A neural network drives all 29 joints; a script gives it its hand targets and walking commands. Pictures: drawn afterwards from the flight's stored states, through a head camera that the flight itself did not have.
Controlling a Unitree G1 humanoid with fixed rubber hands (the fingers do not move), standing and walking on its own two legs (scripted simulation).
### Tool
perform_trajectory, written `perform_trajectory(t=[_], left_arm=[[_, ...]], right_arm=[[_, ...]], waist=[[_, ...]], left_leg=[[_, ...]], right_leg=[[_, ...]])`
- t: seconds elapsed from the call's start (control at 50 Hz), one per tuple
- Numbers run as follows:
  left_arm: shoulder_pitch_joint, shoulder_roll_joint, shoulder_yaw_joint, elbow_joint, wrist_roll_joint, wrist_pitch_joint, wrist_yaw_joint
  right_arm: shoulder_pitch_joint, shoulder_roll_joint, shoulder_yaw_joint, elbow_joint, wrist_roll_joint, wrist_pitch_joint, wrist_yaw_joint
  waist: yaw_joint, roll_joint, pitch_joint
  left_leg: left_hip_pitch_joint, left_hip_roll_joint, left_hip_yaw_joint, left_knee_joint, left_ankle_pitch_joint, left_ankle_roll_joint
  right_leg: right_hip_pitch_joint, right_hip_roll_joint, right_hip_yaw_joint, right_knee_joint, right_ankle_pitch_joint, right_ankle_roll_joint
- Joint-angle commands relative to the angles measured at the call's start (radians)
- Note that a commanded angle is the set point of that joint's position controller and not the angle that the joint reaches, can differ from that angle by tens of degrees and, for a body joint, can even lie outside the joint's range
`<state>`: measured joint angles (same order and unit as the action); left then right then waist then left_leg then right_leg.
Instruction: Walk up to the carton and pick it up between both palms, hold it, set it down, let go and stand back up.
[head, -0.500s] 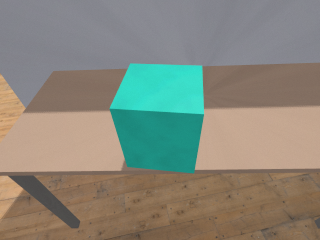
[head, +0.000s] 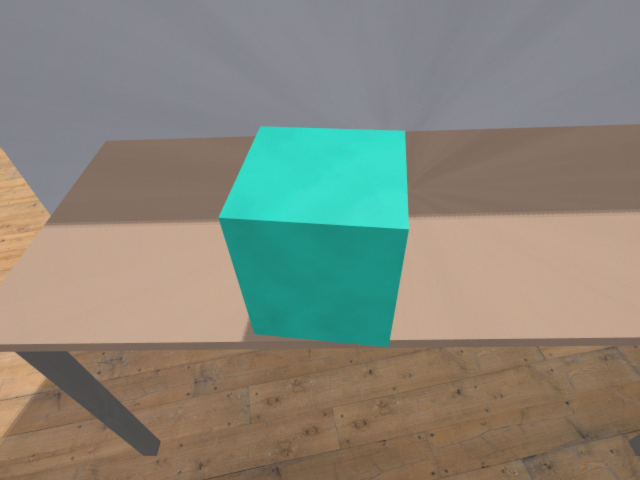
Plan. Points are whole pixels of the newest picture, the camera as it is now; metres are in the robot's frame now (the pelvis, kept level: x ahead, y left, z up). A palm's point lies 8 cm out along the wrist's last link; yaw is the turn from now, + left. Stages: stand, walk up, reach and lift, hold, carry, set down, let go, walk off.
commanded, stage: stand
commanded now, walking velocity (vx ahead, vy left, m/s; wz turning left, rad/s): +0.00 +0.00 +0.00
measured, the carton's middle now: (325, 238) +0.46 +0.01 +0.06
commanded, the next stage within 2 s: none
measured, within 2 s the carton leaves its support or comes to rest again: neither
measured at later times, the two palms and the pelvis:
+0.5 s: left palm out of the picture +0.09 +0.30 -0.10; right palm out of the picture +0.08 -0.29 -0.12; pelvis +0.00 +0.00 +0.00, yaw +0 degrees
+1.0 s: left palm out of the picture +0.09 +0.30 -0.10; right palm out of the picture +0.08 -0.29 -0.12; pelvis +0.00 +0.00 +0.00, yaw +0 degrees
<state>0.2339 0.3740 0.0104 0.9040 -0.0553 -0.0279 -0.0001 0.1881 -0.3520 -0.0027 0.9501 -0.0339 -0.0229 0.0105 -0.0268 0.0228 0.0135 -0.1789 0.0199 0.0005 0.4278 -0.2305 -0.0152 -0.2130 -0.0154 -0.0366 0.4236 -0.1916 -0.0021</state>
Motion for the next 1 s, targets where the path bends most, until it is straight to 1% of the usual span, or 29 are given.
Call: perform_trajectory(t=[0.0,0.02,0.06,0.08,0.18,0.24,0.26,0.28,0.34,0.4,0.42,0.46,0.52,0.54,0.56,0.62,0.64,0.66,0.68,0.7,0.72,0.74,0.76,0.8,0.86,0.9,0.92,0.96,0.98], left_arm=[[-0.104,0.191,0.033,0.017,0.082,-0.022,0.003],[-0.112,0.183,0.037,0.012,0.080,-0.022,0.000],[-0.116,0.198,0.038,0.008,0.082,-0.022,0.006],[-0.104,0.195,0.032,0.014,0.079,-0.024,0.002],[-0.130,0.183,0.029,0.004,0.082,-0.021,-0.003],[-0.092,0.198,0.038,0.017,0.081,-0.023,0.002],[-0.102,0.193,0.032,0.016,0.081,-0.019,-0.002],[-0.100,0.199,0.036,0.012,0.080,-0.019,0.000],[-0.098,0.209,0.038,0.016,0.081,-0.018,0.002],[-0.090,0.204,0.033,0.018,0.082,-0.021,0.001],[-0.084,0.193,0.032,0.035,0.082,-0.022,0.005],[-0.109,0.208,0.038,0.021,0.075,-0.021,0.006],[-0.083,0.186,0.030,0.022,0.071,-0.018,0.000],[-0.076,0.189,0.031,0.027,0.069,-0.019,-0.003],[-0.089,0.203,0.035,0.030,0.083,-0.021,0.003],[-0.122,0.193,0.032,0.018,0.085,-0.023,0.001],[-0.100,0.193,0.033,0.019,0.083,-0.019,-0.001],[-0.114,0.195,0.032,0.022,0.079,-0.018,0.001],[-0.105,0.191,0.034,0.030,0.076,-0.023,0.000],[-0.120,0.210,0.037,0.022,0.083,-0.024,0.002],[-0.122,0.207,0.037,0.031,0.081,-0.022,0.004],[-0.107,0.201,0.036,0.028,0.078,-0.019,0.004],[-0.092,0.201,0.039,0.033,0.078,-0.019,0.002],[-0.104,0.196,0.035,0.025,0.081,-0.019,0.003],[-0.122,0.189,0.028,0.024,0.082,-0.019,0.000],[-0.114,0.198,0.035,0.024,0.074,-0.023,0.002],[-0.089,0.218,0.035,0.033,0.079,-0.021,0.003],[-0.103,0.205,0.034,0.030,0.084,-0.016,0.004],[-0.101,0.212,0.039,0.035,0.084,-0.015,0.004]], right_arm=[[-0.065,-0.205,-0.040,-0.024,0.028,-0.014,-0.001],[-0.074,-0.223,-0.042,-0.017,0.022,-0.013,-0.004],[-0.047,-0.214,-0.041,-0.011,0.022,-0.013,-0.003],[-0.052,-0.210,-0.042,-0.014,0.021,-0.015,-0.003],[-0.036,-0.213,-0.038,-0.008,0.016,-0.013,-0.001],[-0.092,-0.212,-0.040,-0.023,0.016,-0.015,-0.002],[-0.069,-0.207,-0.036,-0.018,0.020,-0.015,-0.004],[-0.050,-0.213,-0.040,-0.004,0.025,-0.012,-0.008],[-0.033,-0.224,-0.041,-0.015,0.023,-0.020,-0.007],[-0.037,-0.215,-0.040,-0.018,0.019,-0.021,-0.007],[-0.054,-0.214,-0.043,-0.006,0.019,-0.016,-0.010],[-0.061,-0.209,-0.038,-0.017,0.024,-0.016,-0.006],[-0.043,-0.206,-0.036,-0.009,0.022,-0.021,-0.006],[-0.059,-0.224,-0.040,-0.005,0.023,-0.016,-0.006],[-0.050,-0.202,-0.038,-0.006,0.021,-0.013,-0.007],[-0.063,-0.207,-0.041,-0.011,0.022,-0.015,-0.007],[-0.091,-0.229,-0.046,-0.016,0.020,-0.016,-0.008],[-0.060,-0.214,-0.044,-0.015,0.021,-0.014,-0.008],[-0.064,-0.227,-0.048,-0.013,0.016,-0.017,-0.006],[-0.067,-0.203,-0.039,-0.023,0.018,-0.016,-0.007],[-0.068,-0.208,-0.041,-0.012,0.018,-0.012,-0.007],[-0.062,-0.226,-0.046,-0.018,0.019,-0.014,-0.006],[-0.050,-0.214,-0.043,-0.009,0.020,-0.014,-0.008],[-0.068,-0.229,-0.049,-0.006,0.017,-0.011,-0.012],[-0.066,-0.209,-0.045,-0.011,0.022,-0.007,-0.007],[-0.066,-0.197,-0.031,-0.019,0.019,-0.013,-0.008],[-0.066,-0.200,-0.039,-0.012,0.015,-0.012,-0.003],[-0.045,-0.218,-0.039,-0.005,0.017,-0.016,-0.006],[-0.063,-0.219,-0.048,-0.011,0.020,-0.016,-0.008]], waist=[[0.021,-0.014,-0.023],[0.033,0.013,-0.006],[0.009,-0.003,-0.003],[0.012,0.027,0.004],[0.004,0.014,0.024],[0.038,0.027,-0.016],[0.017,0.010,-0.006],[0.022,-0.011,0.019],[0.005,0.041,0.004],[0.008,-0.010,-0.016],[0.027,-0.003,-0.007],[0.014,0.003,-0.011],[0.030,0.038,-0.010],[0.041,0.020,-0.026],[0.025,-0.008,-0.022],[0.018,0.012,-0.013],[0.037,0.008,0.004],[0.017,-0.028,-0.022],[0.035,0.004,-0.012],[0.010,0.030,-0.011],[0.018,-0.005,-0.013],[0.018,0.048,-0.004],[0.016,-0.008,-0.007],[0.034,0.004,-0.003],[0.014,-0.005,0.033],[0.010,0.033,0.018],[0.026,0.000,0.003],[0.009,0.036,0.005],[0.018,-0.004,0.025]], left_leg=[[-0.006,0.102,-0.103,-0.127,0.043,0.039],[-0.016,0.108,-0.106,-0.131,0.033,0.037],[-0.028,0.105,-0.096,-0.128,0.017,0.037],[-0.004,0.106,-0.098,-0.127,0.009,0.033],[-0.045,0.105,-0.112,-0.151,-0.017,0.045],[-0.038,0.100,-0.095,-0.142,0.016,0.036],[-0.013,0.106,-0.096,-0.125,0.042,0.037],[-0.037,0.105,-0.109,-0.137,0.030,0.040],[-0.013,0.110,-0.113,-0.142,0.030,0.042],[0.012,0.105,-0.107,-0.128,0.053,0.040],[-0.009,0.116,-0.120,-0.137,0.058,0.043],[-0.023,0.102,-0.101,-0.130,0.061,0.041],[-0.028,0.106,-0.096,-0.132,0.056,0.039],[-0.026,0.107,-0.101,-0.134,0.045,0.038],[-0.011,0.102,-0.091,-0.128,0.051,0.039],[-0.009,0.102,-0.098,-0.132,0.055,0.038],[-0.030,0.108,-0.098,-0.125,0.067,0.044],[0.008,0.113,-0.105,-0.134,0.074,0.044],[-0.007,0.102,-0.099,-0.132,0.046,0.042],[0.002,0.105,-0.094,-0.127,0.060,0.037],[-0.004,0.112,-0.104,-0.139,0.051,0.040],[-0.019,0.103,-0.094,-0.129,0.043,0.043],[-0.019,0.102,-0.105,-0.136,0.058,0.038],[-0.024,0.108,-0.105,-0.131,0.040,0.043],[-0.022,0.109,-0.105,-0.147,-0.038,0.039],[-0.034,0.108,-0.110,-0.143,-0.029,0.044],[-0.036,0.105,-0.106,-0.142,-0.021,0.047],[-0.020,0.099,-0.095,-0.139,0.018,0.036],[-0.033,0.102,-0.103,-0.140,0.019,0.039]], right_leg=[[0.064,-0.115,0.135,-0.075,0.085,-0.047],[0.060,-0.108,0.126,-0.089,0.061,-0.040],[0.068,-0.113,0.138,-0.087,0.084,-0.042],[0.041,-0.118,0.139,-0.091,0.083,-0.043],[0.046,-0.109,0.128,-0.080,0.068,-0.040],[0.088,-0.104,0.130,-0.075,0.090,-0.038],[0.061,-0.108,0.140,-0.083,0.094,-0.042],[0.058,-0.108,0.127,-0.074,0.090,-0.037],[0.056,-0.106,0.139,-0.083,0.064,-0.044],[0.059,-0.103,0.129,-0.087,0.100,-0.040],[0.071,-0.110,0.125,-0.080,0.105,-0.039],[0.082,-0.107,0.133,-0.070,0.104,-0.042],[0.096,-0.113,0.140,-0.071,0.113,-0.040],[0.106,-0.111,0.132,-0.081,0.113,-0.036],[0.094,-0.110,0.125,-0.071,0.136,-0.038],[0.074,-0.111,0.133,-0.078,0.106,-0.046],[0.088,-0.108,0.128,-0.092,0.126,-0.038],[0.071,-0.111,0.124,-0.085,0.127,-0.040],[0.070,-0.112,0.142,-0.088,0.097,-0.039],[0.062,-0.109,0.142,-0.096,0.116,-0.039],[0.065,-0.108,0.119,-0.077,0.084,-0.038],[0.078,-0.110,0.141,-0.088,0.097,-0.038],[0.088,-0.107,0.114,-0.078,0.101,-0.034],[0.082,-0.112,0.128,-0.087,0.083,-0.037],[0.031,-0.109,0.138,-0.106,0.019,-0.036],[0.061,-0.109,0.156,-0.104,0.029,-0.042],[0.081,-0.112,0.138,-0.095,0.061,-0.039],[0.069,-0.113,0.140,-0.096,0.078,-0.035],[0.067,-0.106,0.124,-0.091,0.090,-0.033]])
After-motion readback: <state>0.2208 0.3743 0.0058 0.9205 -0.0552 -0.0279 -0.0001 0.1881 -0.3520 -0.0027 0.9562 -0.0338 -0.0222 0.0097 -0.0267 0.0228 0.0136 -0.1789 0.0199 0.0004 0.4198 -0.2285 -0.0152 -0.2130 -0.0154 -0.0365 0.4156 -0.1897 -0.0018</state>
